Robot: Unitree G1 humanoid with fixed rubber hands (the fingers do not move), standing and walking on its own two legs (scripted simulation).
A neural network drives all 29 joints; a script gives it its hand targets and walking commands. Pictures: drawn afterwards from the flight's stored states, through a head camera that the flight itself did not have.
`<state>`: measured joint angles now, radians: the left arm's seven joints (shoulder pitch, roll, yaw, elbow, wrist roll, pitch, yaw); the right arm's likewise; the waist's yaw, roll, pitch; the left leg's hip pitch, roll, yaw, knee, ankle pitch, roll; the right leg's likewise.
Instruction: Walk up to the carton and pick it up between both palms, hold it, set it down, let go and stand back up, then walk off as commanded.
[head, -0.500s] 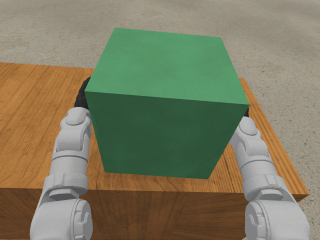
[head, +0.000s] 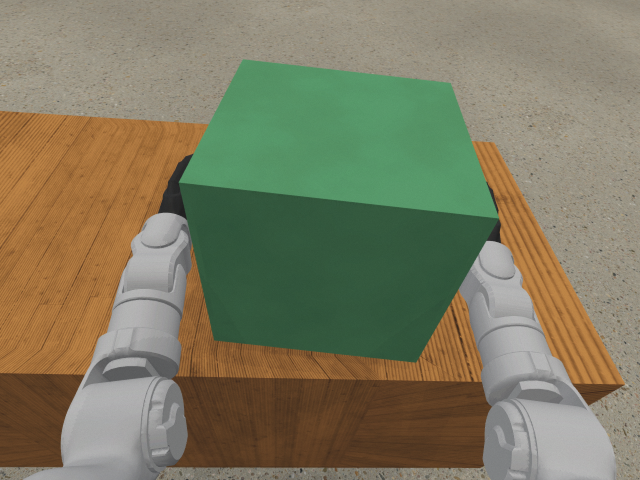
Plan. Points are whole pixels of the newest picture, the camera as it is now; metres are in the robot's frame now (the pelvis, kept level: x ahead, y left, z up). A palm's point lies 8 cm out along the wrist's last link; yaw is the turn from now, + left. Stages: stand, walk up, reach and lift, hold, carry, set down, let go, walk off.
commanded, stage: set down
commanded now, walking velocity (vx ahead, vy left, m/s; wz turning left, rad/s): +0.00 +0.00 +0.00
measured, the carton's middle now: (330, 213) +0.46 +0.01 +0.08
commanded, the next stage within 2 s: none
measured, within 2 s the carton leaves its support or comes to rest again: rests again in 1.52 s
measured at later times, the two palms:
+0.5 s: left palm (183, 215) +0.43 +0.20 +0.09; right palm (470, 240) +0.41 -0.18 +0.10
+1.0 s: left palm (197, 223) +0.44 +0.19 +0.06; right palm (465, 252) +0.42 -0.19 +0.06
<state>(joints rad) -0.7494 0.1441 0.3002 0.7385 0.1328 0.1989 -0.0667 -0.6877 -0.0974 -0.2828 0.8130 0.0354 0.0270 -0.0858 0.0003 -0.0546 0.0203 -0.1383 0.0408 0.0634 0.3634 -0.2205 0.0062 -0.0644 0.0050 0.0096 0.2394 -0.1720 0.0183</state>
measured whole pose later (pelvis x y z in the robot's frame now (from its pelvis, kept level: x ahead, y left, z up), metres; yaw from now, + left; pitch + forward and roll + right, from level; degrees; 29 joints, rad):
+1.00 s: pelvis +0.02 -0.01 +0.00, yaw +0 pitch +6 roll -1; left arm -0.83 0.18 0.34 1.00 0.13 0.00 -0.10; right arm -0.69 -0.01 -0.46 0.84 -0.16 -0.07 -0.06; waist 0.00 -0.05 0.03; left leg -0.23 0.04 0.06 0.36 -0.23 0.00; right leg -0.18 0.00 0.01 0.29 -0.21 0.02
